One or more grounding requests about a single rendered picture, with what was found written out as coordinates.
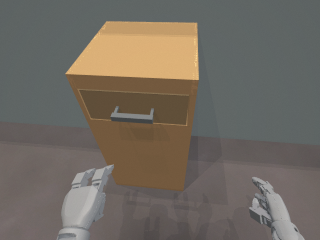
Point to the drawer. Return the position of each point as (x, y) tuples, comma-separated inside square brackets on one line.
[(168, 108)]

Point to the right robot hand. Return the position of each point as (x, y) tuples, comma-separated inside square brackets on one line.
[(274, 208)]

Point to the handle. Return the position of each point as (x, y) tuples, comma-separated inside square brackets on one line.
[(132, 118)]

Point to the cabinet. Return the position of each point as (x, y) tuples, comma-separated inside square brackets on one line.
[(151, 57)]

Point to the right robot forearm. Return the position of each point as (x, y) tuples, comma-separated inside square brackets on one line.
[(285, 230)]

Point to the left robot hand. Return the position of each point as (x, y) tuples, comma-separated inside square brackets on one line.
[(84, 204)]

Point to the left robot forearm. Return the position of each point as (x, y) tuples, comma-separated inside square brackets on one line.
[(73, 233)]

